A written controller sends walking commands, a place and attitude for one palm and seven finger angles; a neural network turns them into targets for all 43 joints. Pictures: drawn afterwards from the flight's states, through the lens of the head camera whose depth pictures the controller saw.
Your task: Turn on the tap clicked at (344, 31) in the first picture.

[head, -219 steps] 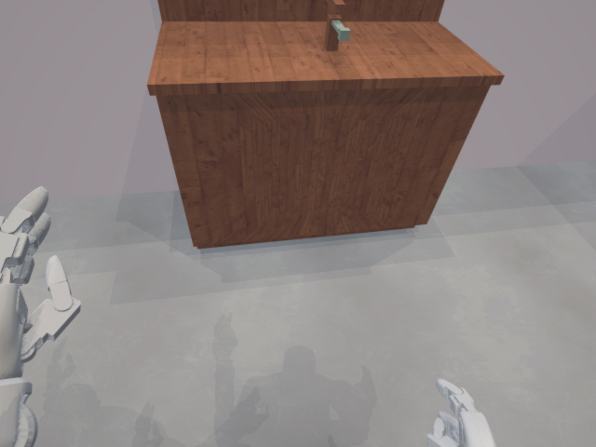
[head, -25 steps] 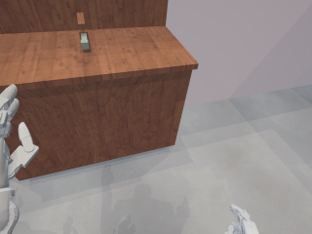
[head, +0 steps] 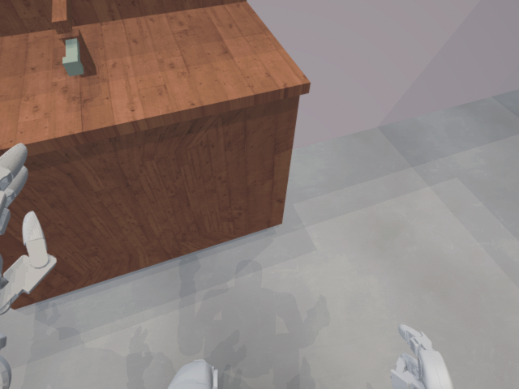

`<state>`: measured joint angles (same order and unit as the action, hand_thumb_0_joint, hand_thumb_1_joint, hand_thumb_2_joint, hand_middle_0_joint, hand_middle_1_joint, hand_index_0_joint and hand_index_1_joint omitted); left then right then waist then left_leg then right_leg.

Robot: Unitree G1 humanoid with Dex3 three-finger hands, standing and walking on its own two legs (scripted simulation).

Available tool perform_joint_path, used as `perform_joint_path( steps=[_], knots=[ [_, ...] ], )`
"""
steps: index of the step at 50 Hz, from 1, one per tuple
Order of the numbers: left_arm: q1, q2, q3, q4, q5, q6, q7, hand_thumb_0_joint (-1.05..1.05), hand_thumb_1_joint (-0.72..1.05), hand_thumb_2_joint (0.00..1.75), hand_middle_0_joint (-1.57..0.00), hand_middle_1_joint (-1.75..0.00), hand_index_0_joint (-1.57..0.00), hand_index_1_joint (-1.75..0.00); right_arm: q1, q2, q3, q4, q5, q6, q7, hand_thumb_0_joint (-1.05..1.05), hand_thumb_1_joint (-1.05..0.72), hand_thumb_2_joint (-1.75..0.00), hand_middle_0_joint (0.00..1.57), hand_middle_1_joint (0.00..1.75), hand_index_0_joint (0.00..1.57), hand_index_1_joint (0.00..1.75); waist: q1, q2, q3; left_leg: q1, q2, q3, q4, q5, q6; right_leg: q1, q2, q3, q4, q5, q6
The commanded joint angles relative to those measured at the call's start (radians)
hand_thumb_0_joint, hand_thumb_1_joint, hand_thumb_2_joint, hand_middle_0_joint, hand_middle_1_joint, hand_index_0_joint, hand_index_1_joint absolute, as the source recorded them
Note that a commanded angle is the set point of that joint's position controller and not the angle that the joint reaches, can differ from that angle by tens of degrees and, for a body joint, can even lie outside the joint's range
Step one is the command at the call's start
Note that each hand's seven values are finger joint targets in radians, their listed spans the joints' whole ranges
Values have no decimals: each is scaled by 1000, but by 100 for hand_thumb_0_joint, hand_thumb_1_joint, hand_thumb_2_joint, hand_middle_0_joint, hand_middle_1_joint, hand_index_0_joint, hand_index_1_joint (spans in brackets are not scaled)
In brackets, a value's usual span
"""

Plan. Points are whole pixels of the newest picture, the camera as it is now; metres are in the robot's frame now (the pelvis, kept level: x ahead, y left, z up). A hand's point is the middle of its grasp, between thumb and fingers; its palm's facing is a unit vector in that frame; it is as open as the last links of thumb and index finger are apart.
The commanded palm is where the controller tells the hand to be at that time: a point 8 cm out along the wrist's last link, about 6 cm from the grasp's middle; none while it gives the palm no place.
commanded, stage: take the last steps up to it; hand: left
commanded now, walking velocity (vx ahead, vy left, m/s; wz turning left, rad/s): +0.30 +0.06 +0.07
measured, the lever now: (73, 65) +0.67 +0.40 +0.11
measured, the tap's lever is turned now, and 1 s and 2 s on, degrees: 0 0 0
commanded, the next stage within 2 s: come to a stop and stand still in 0.94 s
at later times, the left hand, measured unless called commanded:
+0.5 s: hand (86, 167) +0.34 +0.22 +0.18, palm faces +0.41 -0.76 -0.50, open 7.4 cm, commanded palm +0.29 +0.27 +0.18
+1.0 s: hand (101, 113) +0.44 +0.24 +0.18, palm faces +0.45 -0.80 -0.39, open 7.4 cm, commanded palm +0.38 +0.27 +0.18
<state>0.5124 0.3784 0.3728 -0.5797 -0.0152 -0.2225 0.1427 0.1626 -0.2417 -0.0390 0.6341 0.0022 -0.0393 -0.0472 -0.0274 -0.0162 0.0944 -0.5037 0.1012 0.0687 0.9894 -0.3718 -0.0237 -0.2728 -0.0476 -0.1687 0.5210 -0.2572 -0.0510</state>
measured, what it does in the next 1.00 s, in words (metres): walks ahead: left foot, then right foot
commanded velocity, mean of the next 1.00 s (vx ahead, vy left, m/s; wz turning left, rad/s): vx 0.23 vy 0.05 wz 0.03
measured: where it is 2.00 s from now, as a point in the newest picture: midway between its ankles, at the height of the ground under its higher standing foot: (264, 371)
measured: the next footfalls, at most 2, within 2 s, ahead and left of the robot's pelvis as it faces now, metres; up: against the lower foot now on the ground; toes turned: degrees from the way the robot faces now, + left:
left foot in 0.14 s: +0.13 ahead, +0.15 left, +0.00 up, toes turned +9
right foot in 0.48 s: +0.23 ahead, -0.11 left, +0.00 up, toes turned -9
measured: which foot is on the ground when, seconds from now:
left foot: up 0.00-0.12, down 0.14-0.50, up 0.52-0.86, down 0.88-1.00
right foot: down 0.00-0.16, up 0.18-0.46, down 0.48-0.90, up 0.92-1.00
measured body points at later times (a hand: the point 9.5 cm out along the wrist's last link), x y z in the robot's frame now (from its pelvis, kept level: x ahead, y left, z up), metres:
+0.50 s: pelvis +0.13 -0.01 -0.01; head +0.14 -0.03 +0.44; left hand +0.31 +0.26 +0.21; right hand +0.29 -0.19 -0.12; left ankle +0.09 +0.14 -0.73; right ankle +0.19 -0.10 -0.74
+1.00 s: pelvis +0.22 -0.01 +0.00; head +0.23 +0.00 +0.45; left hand +0.41 +0.28 +0.20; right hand +0.38 -0.25 -0.08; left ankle +0.23 +0.11 -0.74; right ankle +0.19 -0.11 -0.70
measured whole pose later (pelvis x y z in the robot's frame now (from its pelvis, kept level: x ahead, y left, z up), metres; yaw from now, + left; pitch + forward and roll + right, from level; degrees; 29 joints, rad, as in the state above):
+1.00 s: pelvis +0.22 -0.01 +0.00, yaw +0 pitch -1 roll +1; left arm 0.42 0.40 0.39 -0.47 -0.02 -0.22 0.17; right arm 0.21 -0.18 -0.03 0.59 0.01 -0.06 -0.07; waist -0.01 -0.03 0.02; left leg -0.26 0.05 0.13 0.55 -0.27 0.01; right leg -0.35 -0.03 -0.09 0.90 -0.51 0.00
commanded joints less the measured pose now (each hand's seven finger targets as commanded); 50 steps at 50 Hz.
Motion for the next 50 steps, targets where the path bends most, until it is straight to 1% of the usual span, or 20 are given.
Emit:
perform_joint_path(
  steps=[1,5,6,8,9,12,16,22,23,24,25,26,28,32,37,42,43,45,47,50],
  knots=[
    [6,173,165,-208,-17,-64,55,0,90,90,-20,-30,-20,-30,-56,-39,-12,-177,-2,-60,-14,0,-90,-90,20,30,20,30,45,-98,-237,84,-17,64,-282,45,13,185,-259,204,-175,198,-109],
    [-43,150,133,-161,-17,-53,65,0,90,90,-20,-30,-20,-30,-8,-55,-26,-179,-4,-65,-33,0,-90,-90,20,30,20,30,27,-44,-225,304,-59,120,-516,183,21,116,-179,164,-52,99,-40],
    [-68,132,104,-164,-15,-55,60,0,90,90,-20,-30,-20,-30,0,-74,-36,-184,2,-68,-41,0,-90,-90,20,30,20,30,13,57,-227,401,-22,59,-568,190,42,55,-149,135,77,93,-10],
    [-128,142,97,-178,-12,-75,60,0,90,90,-20,-30,-20,-30,-5,-91,-33,-195,7,-73,-34,0,-90,-90,20,30,20,30,11,337,-225,572,290,-418,-658,405,218,-277,17,60,474,-343,61],
    [-135,153,88,-96,1,-74,49,0,90,90,-20,-30,-20,-30,-10,-84,-25,-189,7,-77,-24,0,-90,-90,20,30,20,30,11,265,-174,495,327,-471,-703,328,254,-339,10,119,603,-366,50],
    [-222,154,65,-170,7,-71,34,0,90,90,-20,-30,-20,-30,-24,-72,-21,-158,10,-95,-18,0,-90,-90,20,30,20,30,14,226,-121,450,279,-332,-678,313,253,-406,-56,149,608,-241,66],
    [-116,141,74,-221,-1,-56,29,0,90,90,-20,-30,-20,-30,-12,-72,-15,-163,7,-113,-5,0,-90,-90,20,30,20,30,27,261,-161,363,184,-110,-682,343,188,-244,-34,69,409,-113,72],
    [-97,150,119,-81,-11,-40,33,0,90,90,-20,-30,-20,-30,-33,-52,0,-156,5,-96,-15,0,-90,-90,20,30,20,30,34,177,-175,246,152,0,-514,190,116,86,34,-36,2,2,76],
    [-105,153,118,-46,-7,-32,33,0,90,90,-20,-30,-20,-30,-25,-45,0,-150,8,-88,-18,0,-90,-90,20,30,20,30,37,76,-191,197,108,38,-368,133,94,168,5,20,-64,17,58],
    [-134,173,119,-36,2,-28,34,0,90,90,-20,-30,-20,-30,-18,-24,-1,-152,11,-78,-17,0,-90,-90,20,30,20,30,33,-149,-217,57,11,109,-98,5,58,252,-165,294,-144,13,-19],
    [-152,204,142,-31,-2,-21,35,0,90,90,-20,-30,-20,-30,-58,-17,8,-172,8,-80,-15,0,-90,-90,20,30,20,30,47,-337,-207,-147,-84,54,147,-218,27,303,-360,645,-242,78,-124],
    [-183,187,132,-18,-8,-20,30,0,90,90,-20,-30,-20,-30,-69,-31,6,-163,4,-84,-11,0,-90,-90,20,30,20,30,44,-253,-175,-154,-55,-64,256,-179,23,222,-399,669,-280,2,-137],
    [-153,189,135,-22,-9,-39,19,0,90,90,-20,-30,-20,-30,-57,-40,1,-137,7,-80,-2,0,-90,-90,20,30,20,30,34,-163,-130,-152,-4,-91,287,-66,4,152,-351,564,-274,-58,-140],
    [-131,175,121,-126,0,-72,26,0,90,90,-20,-30,-20,-30,-84,-43,8,-141,2,-55,-6,0,-90,-90,20,30,20,30,24,-93,-187,-32,2,-32,58,22,-4,126,-270,241,-217,256,-95],
    [-34,186,151,-201,-9,-71,56,0,90,90,-20,-30,-20,-30,-57,-36,-6,-184,-5,-72,-15,0,-90,-90,20,30,20,30,62,-85,-251,79,-46,63,-289,50,14,238,-254,221,-169,348,-107],
    [-42,155,124,-180,-19,-53,64,0,90,90,-20,-30,-20,-30,-7,-59,-26,-197,3,-63,-25,0,-90,-90,20,30,20,30,30,-14,-242,308,-60,75,-549,185,22,154,-191,191,-50,158,-41],
    [-74,157,120,-174,-19,-57,62,0,90,90,-20,-30,-20,-30,-5,-75,-31,-199,7,-60,-29,0,-90,-90,20,30,20,30,23,51,-225,377,-11,8,-584,195,48,68,-148,173,33,92,-13],
    [-92,154,114,-134,-20,-67,57,0,90,90,-20,-30,-20,-30,-4,-89,-28,-208,17,-59,-27,0,-90,-90,20,30,20,30,29,268,-195,481,246,-355,-660,392,194,-196,11,76,301,-307,54],
    [-116,171,108,-65,-9,-63,44,0,90,90,-20,-30,-20,-30,-22,-63,-7,-187,1,-72,-29,0,-90,-90,20,30,20,30,19,257,-118,386,305,-451,-723,303,260,-282,-12,136,501,-340,55],
    [-153,127,51,-122,-4,-55,33,0,90,90,-20,-30,-20,-30,-7,-81,-18,-165,14,-86,-15,0,-90,-90,20,30,20,30,22,230,-135,396,204,-224,-650,415,215,-245,-17,105,379,-204,67]
  ],
)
